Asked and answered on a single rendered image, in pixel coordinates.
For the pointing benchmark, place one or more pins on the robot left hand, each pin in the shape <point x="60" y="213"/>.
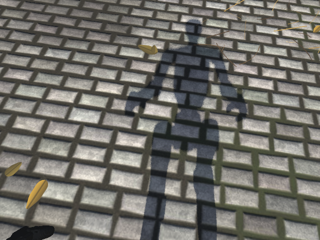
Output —
<point x="33" y="233"/>

